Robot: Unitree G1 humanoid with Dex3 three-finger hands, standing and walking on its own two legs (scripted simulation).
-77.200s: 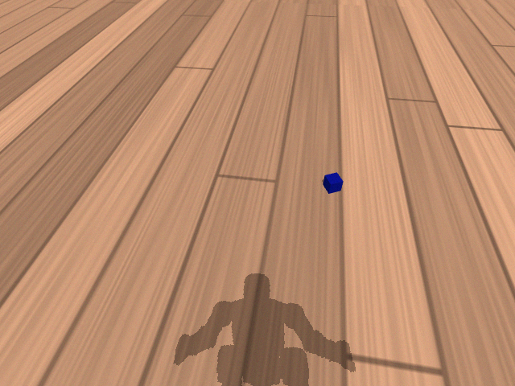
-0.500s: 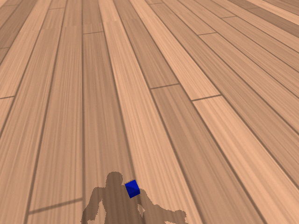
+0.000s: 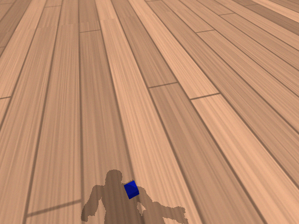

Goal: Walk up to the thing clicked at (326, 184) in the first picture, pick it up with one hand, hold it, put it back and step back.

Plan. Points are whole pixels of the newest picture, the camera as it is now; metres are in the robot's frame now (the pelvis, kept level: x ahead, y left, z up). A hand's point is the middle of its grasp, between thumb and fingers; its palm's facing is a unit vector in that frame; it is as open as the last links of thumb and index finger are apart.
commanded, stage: stand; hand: left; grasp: from above
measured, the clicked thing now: (131, 189) +0.47 +0.18 -0.75
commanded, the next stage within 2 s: step back in 0.92 s
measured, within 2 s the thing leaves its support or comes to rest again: neither
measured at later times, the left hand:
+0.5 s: hand out of the picture +0.08 +0.25 -0.16, palm faces +0.01 -0.94 -0.33, open 7.4 cm
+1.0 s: hand out of the picture +0.07 +0.25 -0.16, palm faces +0.01 -0.94 -0.34, open 7.4 cm
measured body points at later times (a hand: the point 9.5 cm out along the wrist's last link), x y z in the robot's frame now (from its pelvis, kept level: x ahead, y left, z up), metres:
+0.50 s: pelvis +0.01 +0.00 +0.00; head +0.01 +0.00 +0.45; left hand +0.08 +0.30 -0.13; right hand +0.08 -0.29 -0.14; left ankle +0.00 +0.12 -0.75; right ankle -0.01 -0.12 -0.75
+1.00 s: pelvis +0.00 +0.00 +0.00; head +0.02 +0.00 +0.45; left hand +0.07 +0.30 -0.14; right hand +0.07 -0.30 -0.14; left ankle +0.00 +0.12 -0.75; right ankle -0.01 -0.12 -0.75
